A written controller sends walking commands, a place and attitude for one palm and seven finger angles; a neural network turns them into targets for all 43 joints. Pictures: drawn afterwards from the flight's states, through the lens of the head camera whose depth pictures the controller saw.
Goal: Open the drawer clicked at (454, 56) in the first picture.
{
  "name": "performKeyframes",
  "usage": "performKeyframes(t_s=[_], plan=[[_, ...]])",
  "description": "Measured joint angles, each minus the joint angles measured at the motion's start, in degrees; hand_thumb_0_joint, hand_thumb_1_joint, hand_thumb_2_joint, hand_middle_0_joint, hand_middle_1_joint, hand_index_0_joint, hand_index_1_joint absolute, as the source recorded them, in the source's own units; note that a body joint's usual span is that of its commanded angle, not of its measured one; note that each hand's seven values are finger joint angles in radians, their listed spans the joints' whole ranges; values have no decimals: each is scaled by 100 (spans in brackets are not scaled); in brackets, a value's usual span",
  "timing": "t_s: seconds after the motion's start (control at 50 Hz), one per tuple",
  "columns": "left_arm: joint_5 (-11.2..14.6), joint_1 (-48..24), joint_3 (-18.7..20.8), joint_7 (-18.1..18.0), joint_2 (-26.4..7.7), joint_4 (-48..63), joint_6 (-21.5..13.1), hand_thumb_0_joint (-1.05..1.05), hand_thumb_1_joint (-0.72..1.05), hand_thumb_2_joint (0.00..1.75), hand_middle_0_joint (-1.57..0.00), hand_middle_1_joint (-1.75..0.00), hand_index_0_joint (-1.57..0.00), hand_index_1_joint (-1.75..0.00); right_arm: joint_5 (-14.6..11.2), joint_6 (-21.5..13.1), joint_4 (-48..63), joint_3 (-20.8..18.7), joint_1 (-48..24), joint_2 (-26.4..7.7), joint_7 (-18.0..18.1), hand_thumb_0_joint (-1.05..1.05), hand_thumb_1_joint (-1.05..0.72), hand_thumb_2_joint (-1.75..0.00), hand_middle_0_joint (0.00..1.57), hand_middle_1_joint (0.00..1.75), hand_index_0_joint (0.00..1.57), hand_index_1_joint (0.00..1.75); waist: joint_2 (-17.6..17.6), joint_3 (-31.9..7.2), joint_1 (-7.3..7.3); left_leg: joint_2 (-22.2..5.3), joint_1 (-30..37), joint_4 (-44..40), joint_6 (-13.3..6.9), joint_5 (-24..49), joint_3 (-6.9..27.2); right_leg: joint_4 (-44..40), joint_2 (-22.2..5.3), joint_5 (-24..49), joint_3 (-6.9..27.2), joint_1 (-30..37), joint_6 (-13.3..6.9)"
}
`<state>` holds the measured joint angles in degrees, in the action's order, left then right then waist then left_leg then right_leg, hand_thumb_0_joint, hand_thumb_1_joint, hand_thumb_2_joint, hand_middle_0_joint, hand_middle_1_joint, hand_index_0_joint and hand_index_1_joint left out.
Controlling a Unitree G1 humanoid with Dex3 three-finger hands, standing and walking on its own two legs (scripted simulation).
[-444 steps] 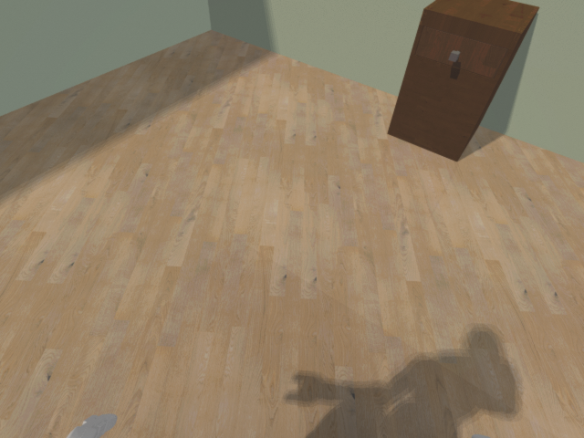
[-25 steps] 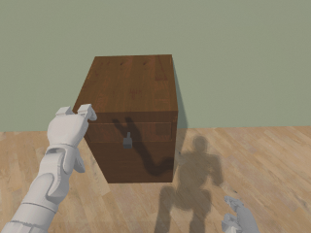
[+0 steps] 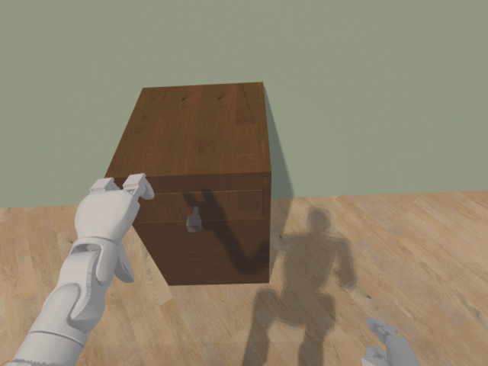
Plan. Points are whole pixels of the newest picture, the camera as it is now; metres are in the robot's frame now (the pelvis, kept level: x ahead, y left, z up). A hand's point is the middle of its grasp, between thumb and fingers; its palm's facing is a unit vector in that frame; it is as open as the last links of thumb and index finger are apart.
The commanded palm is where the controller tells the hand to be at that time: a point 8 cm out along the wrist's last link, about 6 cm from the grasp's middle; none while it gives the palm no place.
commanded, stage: move the hooked fingers above the handle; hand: left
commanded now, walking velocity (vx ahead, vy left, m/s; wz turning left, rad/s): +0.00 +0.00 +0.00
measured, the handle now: (194, 218) +0.52 +0.22 -0.21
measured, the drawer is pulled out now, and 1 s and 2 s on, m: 0.00 0.00 0.00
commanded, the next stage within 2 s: none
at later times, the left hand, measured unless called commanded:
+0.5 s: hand (159, 224) +0.37 +0.23 -0.02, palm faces -0.10 -0.07 -0.99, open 13.8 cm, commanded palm +0.36 +0.24 +0.04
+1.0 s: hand (175, 222) +0.42 +0.22 -0.09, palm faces -0.05 -0.06 -1.00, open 13.8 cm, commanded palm +0.41 +0.23 -0.03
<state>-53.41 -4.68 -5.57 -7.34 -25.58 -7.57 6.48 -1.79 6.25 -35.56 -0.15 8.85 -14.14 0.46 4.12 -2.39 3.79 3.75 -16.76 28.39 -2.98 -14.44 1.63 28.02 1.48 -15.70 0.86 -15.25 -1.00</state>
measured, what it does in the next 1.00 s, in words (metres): lowers itself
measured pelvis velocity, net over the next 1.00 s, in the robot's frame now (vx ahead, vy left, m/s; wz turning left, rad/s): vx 0.00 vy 0.00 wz -0.03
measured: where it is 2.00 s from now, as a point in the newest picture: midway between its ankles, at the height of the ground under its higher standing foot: outside the picture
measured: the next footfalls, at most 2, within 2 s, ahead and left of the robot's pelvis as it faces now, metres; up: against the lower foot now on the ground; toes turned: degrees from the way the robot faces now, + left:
none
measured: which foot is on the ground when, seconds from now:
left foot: down 0.00-1.00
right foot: down 0.00-1.00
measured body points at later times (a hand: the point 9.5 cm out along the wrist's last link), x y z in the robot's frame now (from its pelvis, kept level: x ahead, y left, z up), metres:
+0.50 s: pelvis +0.01 -0.02 -0.02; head +0.07 -0.04 +0.43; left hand +0.37 +0.23 +0.03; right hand +0.14 -0.29 -0.14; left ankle +0.00 +0.09 -0.74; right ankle -0.01 -0.11 -0.74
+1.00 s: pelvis +0.00 +0.00 -0.06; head +0.10 +0.01 +0.39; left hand +0.42 +0.22 -0.03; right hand +0.07 -0.27 -0.18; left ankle +0.00 +0.09 -0.74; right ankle -0.01 -0.11 -0.74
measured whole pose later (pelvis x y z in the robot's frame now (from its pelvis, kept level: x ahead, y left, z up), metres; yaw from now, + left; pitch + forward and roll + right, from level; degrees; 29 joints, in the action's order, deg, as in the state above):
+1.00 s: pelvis +0.00 +0.00 -0.06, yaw -2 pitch +21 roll -2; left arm -64.9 -30.0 -0.9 -26.7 -23.3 -52.1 -6.1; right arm 1.5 6.3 -39.4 -3.7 15.5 -13.5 -0.2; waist 1.9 -11.1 -3.7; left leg 2.1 -50.2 54.6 -3.1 -25.6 0.9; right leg 51.4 3.7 -25.2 0.1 -47.6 -1.0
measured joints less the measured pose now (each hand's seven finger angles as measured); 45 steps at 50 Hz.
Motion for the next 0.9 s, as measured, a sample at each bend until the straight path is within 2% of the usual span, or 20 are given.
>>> performKeyframes(t_s=[0.08,0.16,0.24,0.34,0.48,0.58,0.64,0.72,0.82,0.9], plan=[[-64,-119,-98,81,37,-377,-180,0,-49,30,-32,-121,-32,-120,-13,0,17,59,-79,8,74,1,-90,-90,20,30,20,30,-44,-34,-33,-44,-40,46,50,-38,7,81,46,-46,-8,-61,-54],[-184,-375,10,30,5,-910,-477,0,-49,30,-32,-121,-32,-120,-4,-30,40,64,-121,37,149,1,-90,-90,20,30,20,30,-159,-13,-65,-104,-229,193,115,-101,14,241,110,-109,-23,-263,-124],[-307,-603,232,-184,-98,-1338,-758,0,-49,30,-32,-121,-32,-120,22,-76,24,-21,-57,31,206,0,-90,-90,20,30,20,30,-227,-60,-98,-166,-540,431,170,-213,35,432,178,-188,-55,-554,-183],[-372,-896,359,-469,-131,-1850,-862,0,-49,30,-32,-121,-32,-120,36,-100,-82,-173,98,-63,201,0,-90,-90,20,30,20,30,-181,-206,-156,-199,-987,773,194,-385,67,708,221,-329,-100,-967,-210],[-455,-1191,381,-622,-41,-2519,-955,0,-49,30,-32,-120,-32,-120,62,-28,-184,-291,335,-107,157,0,-90,-90,20,30,20,30,-190,-391,-325,-216,-1486,1118,184,-581,13,1053,245,-505,-63,-1483,-201],[-622,-1218,540,-966,55,-2692,-1216,0,-48,30,-32,-120,-32,-120,128,19,-216,-358,492,-81,121,0,-90,-90,20,30,20,30,-209,-518,-456,-237,-1786,1356,156,-723,-63,1272,271,-610,1,-1796,-179],[-732,-1270,649,-1281,81,-2857,-1216,0,-48,30,-32,-120,-32,-120,162,43,-232,-387,558,-63,68,0,-90,-90,20,30,20,30,-206,-588,-512,-244,-1972,1514,136,-806,-107,1420,280,-674,38,-1989,-159],[-795,-1399,684,-1586,103,-3231,-975,0,-48,30,-32,-120,-32,-120,174,76,-244,-388,634,-52,-13,0,-90,-90,20,30,20,30,-174,-666,-550,-237,-2200,1697,99,-885,-139,1578,276,-734,60,-2210,-121],[-789,-1678,556,-1606,137,-3770,-775,0,-48,30,-32,-120,-32,-120,183,77,-300,-360,680,-5,-47,0,-90,-90,20,30,20,30,-178,-704,-584,-210,-2454,1895,50,-936,-126,1725,251,-777,34,-2428,-70],[-884,-2023,426,-1587,168,-4108,-981,0,-48,30,-32,-120,-32,-120,229,36,-340,-345,703,46,-24,0,-90,-90,20,30,21,30,-226,-751,-638,-179,-2760,2140,20,-989,-81,1922,225,-832,-27,-2692,-38]])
